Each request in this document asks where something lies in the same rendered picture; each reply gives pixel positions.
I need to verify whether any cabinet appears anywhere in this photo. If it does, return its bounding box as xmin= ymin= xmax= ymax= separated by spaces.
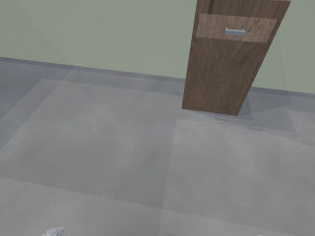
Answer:
xmin=181 ymin=0 xmax=291 ymax=116

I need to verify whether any drawer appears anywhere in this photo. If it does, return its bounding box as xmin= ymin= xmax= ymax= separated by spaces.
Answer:
xmin=196 ymin=13 xmax=278 ymax=43

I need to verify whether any handle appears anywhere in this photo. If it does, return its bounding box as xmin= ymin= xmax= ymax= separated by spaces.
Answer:
xmin=224 ymin=28 xmax=246 ymax=36

